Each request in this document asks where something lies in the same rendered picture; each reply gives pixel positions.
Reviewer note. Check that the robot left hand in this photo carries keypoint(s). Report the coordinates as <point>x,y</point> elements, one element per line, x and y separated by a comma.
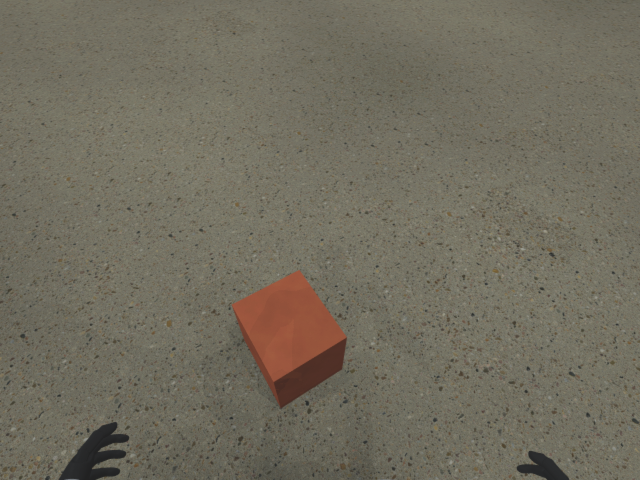
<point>80,466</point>

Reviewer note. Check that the carton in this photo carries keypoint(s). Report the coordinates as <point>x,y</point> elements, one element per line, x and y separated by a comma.
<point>293,338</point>

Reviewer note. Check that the robot right hand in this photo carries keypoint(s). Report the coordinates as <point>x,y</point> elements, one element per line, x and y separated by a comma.
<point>545,467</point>

